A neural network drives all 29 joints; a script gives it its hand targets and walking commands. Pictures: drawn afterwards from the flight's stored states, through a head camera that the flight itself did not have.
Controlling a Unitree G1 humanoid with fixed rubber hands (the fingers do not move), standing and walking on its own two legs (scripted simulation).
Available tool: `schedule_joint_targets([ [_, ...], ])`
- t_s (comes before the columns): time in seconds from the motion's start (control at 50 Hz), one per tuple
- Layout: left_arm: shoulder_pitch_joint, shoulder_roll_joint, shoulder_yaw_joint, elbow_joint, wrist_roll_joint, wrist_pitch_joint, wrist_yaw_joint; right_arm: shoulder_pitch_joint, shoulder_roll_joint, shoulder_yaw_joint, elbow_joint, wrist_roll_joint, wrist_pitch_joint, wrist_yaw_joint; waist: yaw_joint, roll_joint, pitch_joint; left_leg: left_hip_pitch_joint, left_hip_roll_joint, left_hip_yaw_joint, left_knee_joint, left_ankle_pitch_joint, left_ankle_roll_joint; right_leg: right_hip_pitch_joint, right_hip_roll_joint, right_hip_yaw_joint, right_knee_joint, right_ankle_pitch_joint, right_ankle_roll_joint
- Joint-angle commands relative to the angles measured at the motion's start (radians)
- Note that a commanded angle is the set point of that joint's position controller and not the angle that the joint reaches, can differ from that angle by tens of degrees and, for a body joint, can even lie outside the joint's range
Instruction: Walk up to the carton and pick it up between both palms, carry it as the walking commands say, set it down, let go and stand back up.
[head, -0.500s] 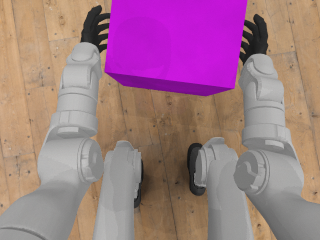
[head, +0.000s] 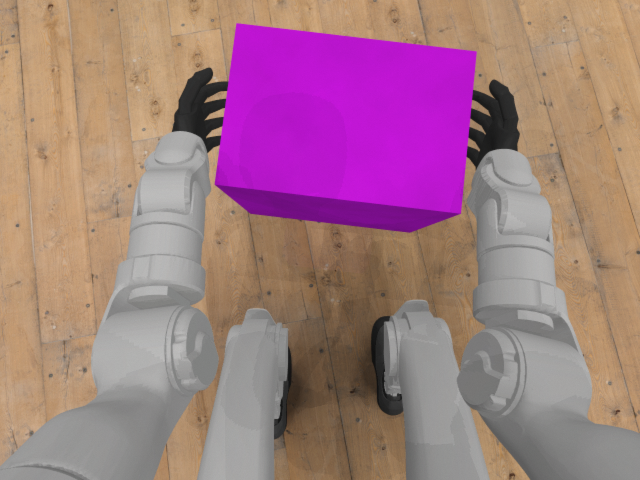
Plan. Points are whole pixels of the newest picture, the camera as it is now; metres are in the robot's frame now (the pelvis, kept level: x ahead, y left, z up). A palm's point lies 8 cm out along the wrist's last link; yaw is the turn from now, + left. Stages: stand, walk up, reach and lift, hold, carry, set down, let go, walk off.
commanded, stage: reach and lift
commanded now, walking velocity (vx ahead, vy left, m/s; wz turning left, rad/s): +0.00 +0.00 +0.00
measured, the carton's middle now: (340, 149) +0.51 -0.02 -0.14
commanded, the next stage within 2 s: none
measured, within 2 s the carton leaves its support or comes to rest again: neither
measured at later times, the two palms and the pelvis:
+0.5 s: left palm (167, 124) +0.48 +0.16 +0.01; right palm (530, 143) +0.45 -0.19 +0.01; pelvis +0.02 +0.00 +0.06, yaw +0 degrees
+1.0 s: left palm (133, 102) +0.46 +0.16 +0.09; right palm (591, 127) +0.43 -0.19 +0.09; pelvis +0.04 +0.00 +0.13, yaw -1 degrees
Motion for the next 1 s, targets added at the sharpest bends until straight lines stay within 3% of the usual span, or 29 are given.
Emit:
schedule_joint_targets([
  [0.0,-0.593,-0.987,-0.444,-0.051,-0.176,-0.040,-0.291,-0.610,0.961,0.563,0.043,0.159,0.010,0.321,0.004,0.009,-0.959,0.413,-0.127,0.087,-0.233,0.195,0.018,0.732,0.144,-0.110,-0.134,0.154,-0.021],
  [0.46,-0.436,-1.046,-0.477,-0.090,-0.162,-0.037,-0.308,-0.447,1.010,0.590,0.019,0.136,0.013,0.349,0.006,0.019,-0.900,0.606,-0.127,0.065,-0.429,0.222,0.013,0.898,0.149,-0.089,-0.322,0.171,-0.021],
  [0.98,-0.202,-1.092,-0.506,-0.137,-0.121,-0.041,-0.329,-0.209,1.045,0.643,-0.023,0.111,0.004,0.390,0.001,0.021,-0.770,0.865,-0.116,0.028,-0.673,0.343,0.012,1.167,0.142,-0.052,-0.567,0.301,-0.020],
])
